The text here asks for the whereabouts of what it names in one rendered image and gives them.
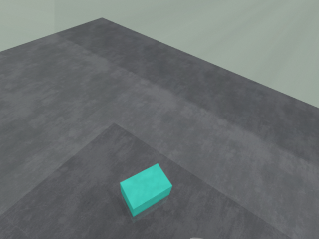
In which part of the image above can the carton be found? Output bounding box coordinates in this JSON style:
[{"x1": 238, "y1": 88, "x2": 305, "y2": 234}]
[{"x1": 120, "y1": 164, "x2": 172, "y2": 217}]

